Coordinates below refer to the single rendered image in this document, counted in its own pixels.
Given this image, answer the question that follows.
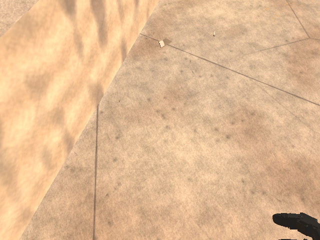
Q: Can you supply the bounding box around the robot right hand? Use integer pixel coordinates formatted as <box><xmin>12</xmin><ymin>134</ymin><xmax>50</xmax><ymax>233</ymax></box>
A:
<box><xmin>272</xmin><ymin>212</ymin><xmax>320</xmax><ymax>240</ymax></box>

